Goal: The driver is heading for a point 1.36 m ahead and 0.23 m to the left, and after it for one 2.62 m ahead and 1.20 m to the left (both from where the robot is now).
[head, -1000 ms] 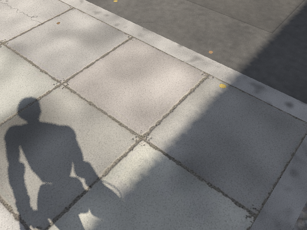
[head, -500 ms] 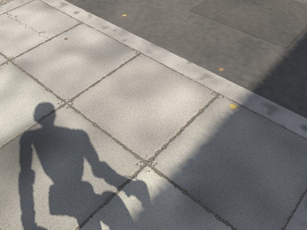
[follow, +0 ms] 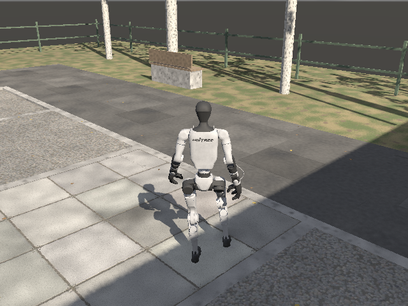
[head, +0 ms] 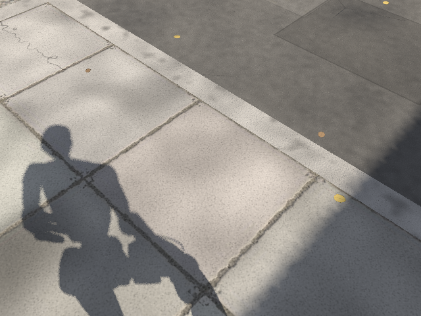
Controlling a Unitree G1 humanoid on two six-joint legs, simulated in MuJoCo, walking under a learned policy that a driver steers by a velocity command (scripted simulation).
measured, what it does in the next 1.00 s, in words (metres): walks ahead, turning left: right foot, then left foot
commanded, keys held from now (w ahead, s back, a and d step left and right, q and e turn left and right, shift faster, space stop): w+q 0.62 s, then w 0.14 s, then w+e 0.24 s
